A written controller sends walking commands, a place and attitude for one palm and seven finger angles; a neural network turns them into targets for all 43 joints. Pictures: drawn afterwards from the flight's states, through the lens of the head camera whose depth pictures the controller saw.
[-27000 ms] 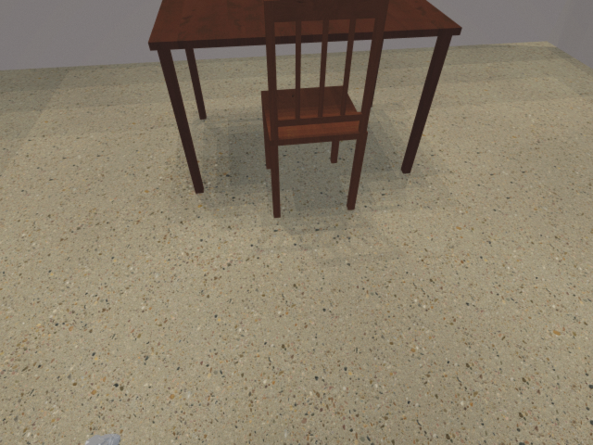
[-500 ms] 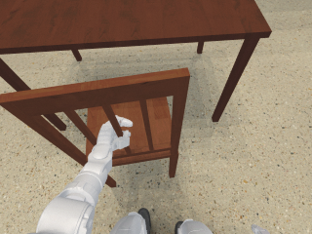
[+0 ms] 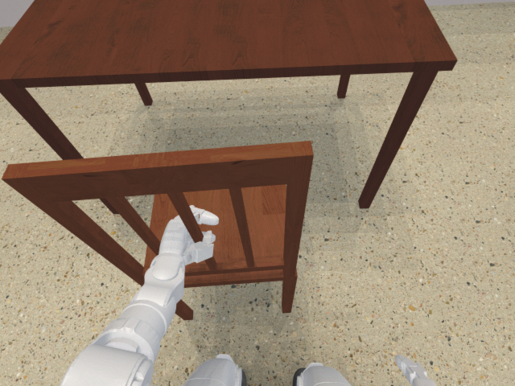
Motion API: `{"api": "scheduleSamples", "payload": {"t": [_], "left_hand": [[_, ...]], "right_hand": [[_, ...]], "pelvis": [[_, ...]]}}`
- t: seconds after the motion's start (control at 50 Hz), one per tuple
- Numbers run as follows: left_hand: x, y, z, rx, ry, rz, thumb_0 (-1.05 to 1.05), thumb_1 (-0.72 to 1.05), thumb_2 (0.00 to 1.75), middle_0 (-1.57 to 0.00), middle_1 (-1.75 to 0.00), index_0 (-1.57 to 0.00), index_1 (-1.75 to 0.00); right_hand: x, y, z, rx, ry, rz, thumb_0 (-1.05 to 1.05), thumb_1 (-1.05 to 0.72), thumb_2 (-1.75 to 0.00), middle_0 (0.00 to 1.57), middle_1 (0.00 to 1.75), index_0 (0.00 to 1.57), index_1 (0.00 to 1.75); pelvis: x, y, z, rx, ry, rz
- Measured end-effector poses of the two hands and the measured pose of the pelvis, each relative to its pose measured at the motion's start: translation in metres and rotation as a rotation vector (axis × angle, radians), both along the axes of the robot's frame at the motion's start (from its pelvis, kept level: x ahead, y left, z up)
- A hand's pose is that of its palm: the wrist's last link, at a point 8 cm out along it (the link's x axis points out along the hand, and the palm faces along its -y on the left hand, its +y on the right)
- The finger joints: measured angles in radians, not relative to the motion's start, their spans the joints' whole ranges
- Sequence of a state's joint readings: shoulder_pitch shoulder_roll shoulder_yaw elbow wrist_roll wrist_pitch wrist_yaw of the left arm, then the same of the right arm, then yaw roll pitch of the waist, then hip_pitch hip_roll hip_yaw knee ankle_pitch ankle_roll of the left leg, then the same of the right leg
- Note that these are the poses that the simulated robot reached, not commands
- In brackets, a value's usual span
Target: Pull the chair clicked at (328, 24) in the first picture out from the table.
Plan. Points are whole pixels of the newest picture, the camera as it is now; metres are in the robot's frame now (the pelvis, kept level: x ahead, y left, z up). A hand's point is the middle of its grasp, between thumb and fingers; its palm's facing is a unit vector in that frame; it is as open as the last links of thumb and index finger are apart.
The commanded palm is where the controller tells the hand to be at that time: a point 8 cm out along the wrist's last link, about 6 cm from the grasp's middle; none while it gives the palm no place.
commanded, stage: step backward, pulling the chair out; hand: left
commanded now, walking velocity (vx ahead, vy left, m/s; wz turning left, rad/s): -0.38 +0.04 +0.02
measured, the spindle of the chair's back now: (197, 236) +0.37 +0.13 -0.07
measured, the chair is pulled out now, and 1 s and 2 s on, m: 0.22 0.34 0.49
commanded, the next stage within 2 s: none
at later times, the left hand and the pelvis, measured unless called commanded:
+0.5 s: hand (198, 265) +0.31 +0.12 -0.06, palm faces -0.03 -0.97 -0.24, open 5.2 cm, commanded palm +0.31 +0.17 -0.06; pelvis -0.08 +0.00 -0.01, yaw +1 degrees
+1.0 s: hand (187, 318) +0.22 +0.12 -0.06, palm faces -0.03 -0.98 -0.22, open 5.1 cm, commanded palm +0.23 +0.17 -0.05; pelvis -0.16 +0.01 -0.01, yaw +4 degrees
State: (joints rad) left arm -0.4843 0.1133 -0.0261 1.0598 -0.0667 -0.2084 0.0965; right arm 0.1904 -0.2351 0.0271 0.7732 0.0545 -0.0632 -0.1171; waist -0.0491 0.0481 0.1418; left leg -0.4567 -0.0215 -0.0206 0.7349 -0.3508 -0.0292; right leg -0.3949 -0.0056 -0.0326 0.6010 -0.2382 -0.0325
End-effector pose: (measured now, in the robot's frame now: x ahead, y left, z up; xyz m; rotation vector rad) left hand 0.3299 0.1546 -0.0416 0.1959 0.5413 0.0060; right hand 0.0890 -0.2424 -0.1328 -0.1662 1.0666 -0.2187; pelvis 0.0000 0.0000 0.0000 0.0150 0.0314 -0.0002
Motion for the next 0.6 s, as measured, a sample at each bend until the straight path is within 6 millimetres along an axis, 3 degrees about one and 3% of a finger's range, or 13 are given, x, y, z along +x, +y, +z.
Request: {"api": "scheduleSamples", "payload": {"t": [0.12, 0.24, 0.42, 0.5, 0.6], "left_hand": [[0.0, 0.005, 0.001, -0.007, 0.013, -0.05, 0.03, 0.74, 0.83, -0.33, -1.19, -0.49, -1.45], [-0.003, 0.009, 0.0, -0.006, 0.001, -0.095, 0.03, 0.74, 0.82, -0.32, -1.21, -0.49, -1.45], [-0.023, 0.013, 0.001, 0.035, -0.03, -0.031, 0.04, 0.72, 0.83, -0.35, -1.24, -0.49, -1.45], [-0.036, 0.013, 0.002, 0.055, -0.035, 0.011, 0.03, 0.71, 0.82, -0.37, -1.25, -0.49, -1.45], [-0.055, 0.012, 0.003, 0.042, -0.014, 0.044, 0.03, 0.72, 0.81, -0.35, -1.25, -0.49, -1.45]], "right_hand": [[-0.013, -0.011, 0.005, -0.084, 0.069, 0.002, 0.01, -0.91, -0.9, 0.2, 0.3, 0.2, 0.3], [-0.03, -0.003, 0.013, -0.101, 0.056, -0.032, 0.01, -0.91, -0.9, 0.2, 0.3, 0.2, 0.3], [-0.076, 0.015, -0.011, 0.023, 0.057, -0.052, 0.01, -0.91, -0.9, 0.2, 0.3, 0.2, 0.3], [-0.099, 0.007, -0.022, 0.051, 0.088, -0.056, 0.01, -0.91, -0.9, 0.2, 0.3, 0.2, 0.3], [-0.121, -0.011, -0.015, 0.001, 0.127, -0.02, 0.01, -0.91, -0.9, 0.2, 0.3, 0.2, 0.3]], "pelvis": [[-0.01, 0.017, 0.002, 0.007, 0.025, 0.032], [-0.034, 0.027, 0.001, 0.008, 0.021, -0.003], [-0.063, 0.007, -0.011, 0.006, -0.012, -0.014], [-0.075, -0.002, -0.013, 0.011, -0.006, 0.008], [-0.092, -0.002, -0.007, 0.036, 0.008, 0.04]]}}
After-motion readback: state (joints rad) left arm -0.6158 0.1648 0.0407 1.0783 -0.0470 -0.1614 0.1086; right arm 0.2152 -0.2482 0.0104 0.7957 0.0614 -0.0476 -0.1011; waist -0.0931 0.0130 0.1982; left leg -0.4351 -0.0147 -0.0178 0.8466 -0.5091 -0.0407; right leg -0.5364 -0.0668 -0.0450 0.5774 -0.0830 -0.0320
